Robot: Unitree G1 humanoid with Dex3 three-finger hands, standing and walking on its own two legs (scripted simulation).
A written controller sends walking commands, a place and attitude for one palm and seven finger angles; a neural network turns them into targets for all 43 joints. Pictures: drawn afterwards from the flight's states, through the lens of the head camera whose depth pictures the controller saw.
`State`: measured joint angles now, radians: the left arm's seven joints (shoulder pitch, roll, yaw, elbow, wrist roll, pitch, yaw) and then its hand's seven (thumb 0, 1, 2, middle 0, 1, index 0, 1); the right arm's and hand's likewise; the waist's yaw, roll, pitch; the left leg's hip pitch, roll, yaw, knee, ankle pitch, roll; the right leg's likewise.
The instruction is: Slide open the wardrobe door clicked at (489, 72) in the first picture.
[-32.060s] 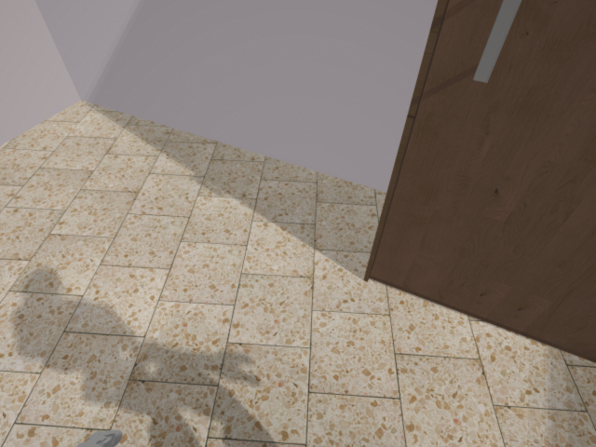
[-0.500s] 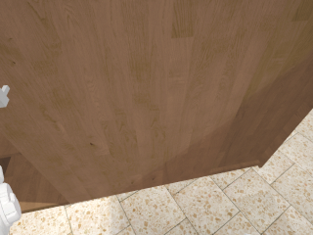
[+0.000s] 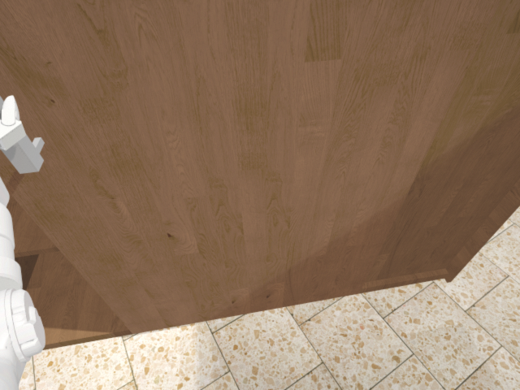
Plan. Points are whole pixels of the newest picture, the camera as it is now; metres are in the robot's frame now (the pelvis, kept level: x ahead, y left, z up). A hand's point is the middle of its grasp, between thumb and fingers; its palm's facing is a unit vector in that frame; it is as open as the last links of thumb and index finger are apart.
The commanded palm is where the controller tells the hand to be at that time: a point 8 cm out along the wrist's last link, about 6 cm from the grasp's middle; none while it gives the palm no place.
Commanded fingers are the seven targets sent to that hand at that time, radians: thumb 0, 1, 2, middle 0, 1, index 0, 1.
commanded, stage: stop walking and hold the door there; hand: left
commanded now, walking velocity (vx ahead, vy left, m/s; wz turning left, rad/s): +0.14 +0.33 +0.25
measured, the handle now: out of the picture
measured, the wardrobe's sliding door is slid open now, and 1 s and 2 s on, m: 0.45 0.45 0.45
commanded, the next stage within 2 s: loosen the grip on the handle in 1.24 s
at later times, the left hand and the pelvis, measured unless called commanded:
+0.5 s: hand (14, 129) +0.40 +0.34 +0.23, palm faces +0.40 -0.90 -0.17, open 6.3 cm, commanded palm +0.37 +0.37 +0.19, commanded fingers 0.00 0.90 0.90 -0.45 -1.40 -0.45 -1.40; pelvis -0.04 +0.08 +0.01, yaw +2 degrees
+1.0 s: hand (14, 128) +0.40 +0.34 +0.23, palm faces +0.45 -0.87 -0.18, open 6.2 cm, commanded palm +0.37 +0.37 +0.19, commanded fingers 0.00 0.90 0.90 -0.45 -1.40 -0.45 -1.40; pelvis -0.02 +0.05 +0.00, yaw +0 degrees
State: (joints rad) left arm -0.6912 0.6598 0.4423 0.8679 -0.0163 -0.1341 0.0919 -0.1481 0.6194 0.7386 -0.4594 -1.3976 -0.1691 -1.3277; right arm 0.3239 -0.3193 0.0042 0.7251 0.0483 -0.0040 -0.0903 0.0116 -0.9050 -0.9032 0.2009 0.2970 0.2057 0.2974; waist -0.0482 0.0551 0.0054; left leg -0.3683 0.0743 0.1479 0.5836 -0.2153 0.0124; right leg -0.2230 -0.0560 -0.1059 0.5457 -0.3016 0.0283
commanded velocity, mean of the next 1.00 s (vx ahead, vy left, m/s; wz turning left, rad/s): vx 0.03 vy -0.01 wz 0.04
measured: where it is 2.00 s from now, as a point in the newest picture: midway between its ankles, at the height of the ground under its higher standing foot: outside the picture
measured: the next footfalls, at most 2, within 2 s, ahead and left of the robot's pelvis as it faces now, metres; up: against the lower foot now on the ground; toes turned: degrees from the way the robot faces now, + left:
right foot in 0.58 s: -0.06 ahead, -0.04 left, +0.00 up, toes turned -2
